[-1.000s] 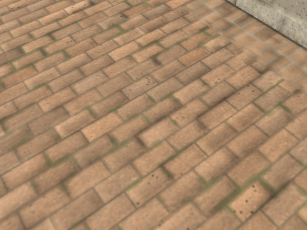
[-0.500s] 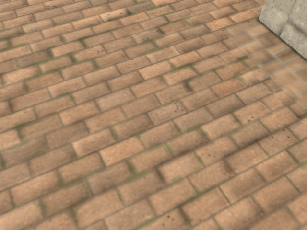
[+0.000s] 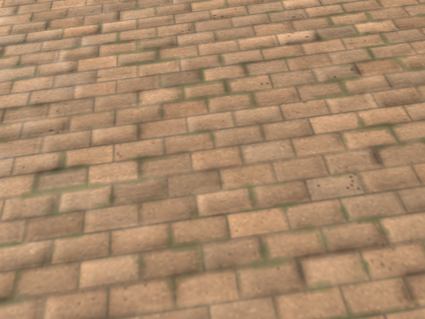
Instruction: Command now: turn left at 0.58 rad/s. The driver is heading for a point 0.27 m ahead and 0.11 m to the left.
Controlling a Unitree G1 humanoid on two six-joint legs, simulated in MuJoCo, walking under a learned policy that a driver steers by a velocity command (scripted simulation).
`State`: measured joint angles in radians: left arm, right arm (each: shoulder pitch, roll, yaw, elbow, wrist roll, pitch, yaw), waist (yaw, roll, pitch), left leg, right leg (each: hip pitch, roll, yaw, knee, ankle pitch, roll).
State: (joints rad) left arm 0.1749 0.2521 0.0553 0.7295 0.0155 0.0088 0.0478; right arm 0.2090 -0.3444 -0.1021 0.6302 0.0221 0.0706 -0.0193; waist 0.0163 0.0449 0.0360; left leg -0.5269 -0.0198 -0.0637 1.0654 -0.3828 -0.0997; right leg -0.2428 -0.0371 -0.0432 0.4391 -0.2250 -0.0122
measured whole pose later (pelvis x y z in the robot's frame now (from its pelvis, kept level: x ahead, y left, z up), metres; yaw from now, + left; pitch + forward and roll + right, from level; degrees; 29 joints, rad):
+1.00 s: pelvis +0.00 +0.03 -0.01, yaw +26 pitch +0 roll +0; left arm 0.16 0.25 0.03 0.76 0.01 0.00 0.00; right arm 0.20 -0.27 -0.05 0.68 0.00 0.05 -0.02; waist 0.02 0.00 0.05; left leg -0.19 -0.01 -0.07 0.47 -0.27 -0.02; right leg -0.25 -0.02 0.02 0.51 -0.26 0.02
